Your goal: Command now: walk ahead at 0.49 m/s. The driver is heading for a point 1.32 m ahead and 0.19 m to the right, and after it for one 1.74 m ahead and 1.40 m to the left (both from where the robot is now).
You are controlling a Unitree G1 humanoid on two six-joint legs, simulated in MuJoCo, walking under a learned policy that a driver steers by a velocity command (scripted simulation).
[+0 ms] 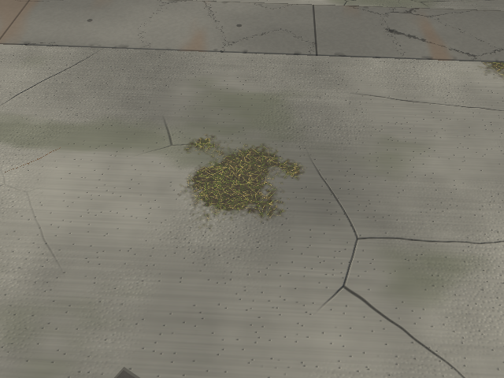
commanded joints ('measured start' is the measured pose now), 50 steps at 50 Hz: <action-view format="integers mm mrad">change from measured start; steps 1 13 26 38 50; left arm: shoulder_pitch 34 -197 85 249 96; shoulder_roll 46 74 105 135 105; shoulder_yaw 14 14 31 41 38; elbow -42 -135 -7 84 9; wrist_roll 12 -9 18 -2 -7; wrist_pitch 4 -30 -34 4 -23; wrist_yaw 7 -49 -43 -7 -5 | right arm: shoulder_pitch -37 95 -48 -417 -127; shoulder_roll -131 -188 -92 -72 -97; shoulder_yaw -20 -40 -29 -18 -38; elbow -54 -4 -98 -220 -124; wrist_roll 1 27 16 27 -4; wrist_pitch -17 32 31 9 -5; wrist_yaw -20 -42 -42 -3 -2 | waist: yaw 46 0 10 102 26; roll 79 115 -13 -22 102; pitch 54 52 -2 97 -65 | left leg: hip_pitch -97 198 -510 -553 71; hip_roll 281 350 240 182 340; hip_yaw -213 -187 -124 -78 -357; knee -207 -29 767 264 -77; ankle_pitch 67 185 -24 168 66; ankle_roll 170 89 -56 -43 138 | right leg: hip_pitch -32 109 511 718 28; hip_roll -42 64 -93 -124 -12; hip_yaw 2 -67 99 12 23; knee -136 -638 -1006 -982 67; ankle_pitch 153 115 301 261 -92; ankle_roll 28 -21 -192 -146 -15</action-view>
